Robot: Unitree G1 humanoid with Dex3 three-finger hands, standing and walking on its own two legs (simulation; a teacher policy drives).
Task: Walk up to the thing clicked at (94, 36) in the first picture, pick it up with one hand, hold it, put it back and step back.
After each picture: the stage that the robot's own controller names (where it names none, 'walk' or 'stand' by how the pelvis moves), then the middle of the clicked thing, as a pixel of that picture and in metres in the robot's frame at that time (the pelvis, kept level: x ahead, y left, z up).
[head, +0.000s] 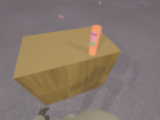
stand; (94, 41) +0.60 +0.01 +0.12
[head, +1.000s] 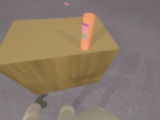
walk; (86, 34) +0.56 +0.07 +0.16
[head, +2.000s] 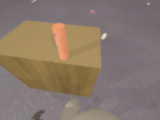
stand; (61, 44) +0.45 +0.24 +0.16
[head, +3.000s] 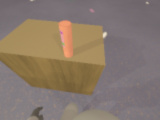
stand; (67, 41) +0.48 +0.19 +0.16
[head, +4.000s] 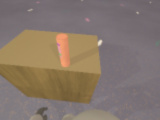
stand; (64, 52) +0.44 +0.22 +0.13
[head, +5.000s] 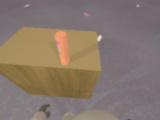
stand; (63, 50) +0.45 +0.22 +0.12
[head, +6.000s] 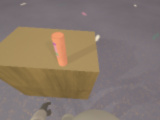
stand; (60, 51) +0.43 +0.22 +0.12
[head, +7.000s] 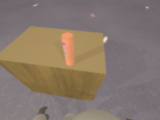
stand; (69, 51) +0.44 +0.19 +0.12
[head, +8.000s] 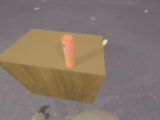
rise first; (69, 53) +0.45 +0.18 +0.12
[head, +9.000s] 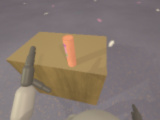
rise first; (70, 52) +0.45 +0.20 +0.12
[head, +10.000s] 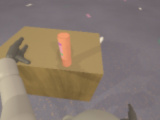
go down; (65, 51) +0.44 +0.18 +0.13
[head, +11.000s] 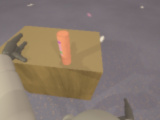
go down; (65, 50) +0.46 +0.19 +0.13
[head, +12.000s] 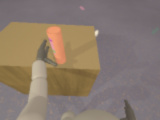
close in; (58, 48) +0.44 +0.21 +0.15
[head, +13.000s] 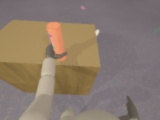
lift; (58, 44) +0.45 +0.21 +0.16
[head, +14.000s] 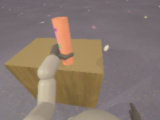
lift; (64, 43) +0.35 +0.16 +0.30
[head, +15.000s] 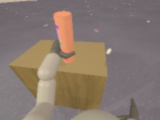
hold; (66, 41) +0.32 +0.15 +0.33
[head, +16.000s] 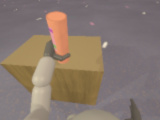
hold; (60, 43) +0.32 +0.16 +0.31
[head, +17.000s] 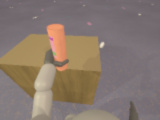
hold; (59, 50) +0.33 +0.19 +0.26
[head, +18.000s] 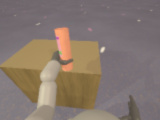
crouch; (65, 50) +0.36 +0.17 +0.25
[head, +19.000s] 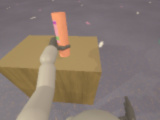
crouch; (62, 36) +0.44 +0.18 +0.28
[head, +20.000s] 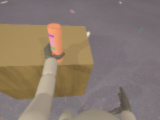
lower; (56, 45) +0.47 +0.18 +0.16
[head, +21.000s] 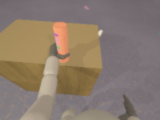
lower; (62, 45) +0.45 +0.19 +0.17
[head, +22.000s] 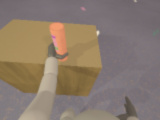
lower; (60, 45) +0.45 +0.20 +0.17
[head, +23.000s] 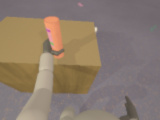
lower; (55, 40) +0.47 +0.21 +0.17
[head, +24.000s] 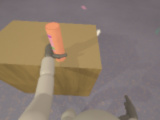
open; (57, 45) +0.45 +0.21 +0.16
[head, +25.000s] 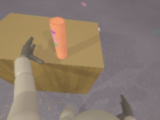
sink last; (60, 41) +0.46 +0.19 +0.17
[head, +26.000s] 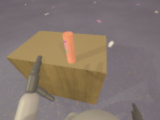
sink last; (70, 49) +0.48 +0.21 +0.14
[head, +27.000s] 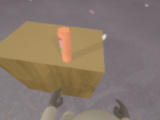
stand; (65, 47) +0.45 +0.21 +0.13
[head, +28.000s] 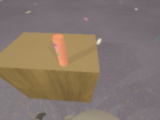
stand; (61, 52) +0.45 +0.24 +0.12
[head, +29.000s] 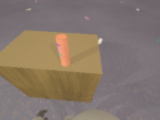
stand; (64, 52) +0.44 +0.21 +0.12
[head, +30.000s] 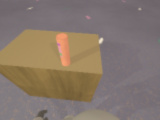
stand; (64, 51) +0.45 +0.21 +0.12
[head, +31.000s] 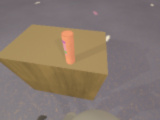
stand; (69, 49) +0.45 +0.19 +0.12
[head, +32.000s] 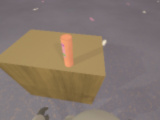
stand; (67, 52) +0.44 +0.19 +0.12
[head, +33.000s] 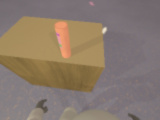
walk; (64, 42) +0.47 +0.21 +0.13
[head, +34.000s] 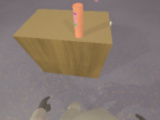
walk; (78, 22) +0.69 +0.16 +0.15
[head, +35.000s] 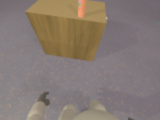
walk; (81, 3) +1.03 +0.16 +0.15
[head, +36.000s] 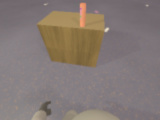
stand; (82, 15) +1.09 +0.18 +0.14
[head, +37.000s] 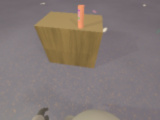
stand; (80, 17) +1.07 +0.19 +0.12
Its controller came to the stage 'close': yes
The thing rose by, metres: 0.22
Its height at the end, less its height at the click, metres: +0.00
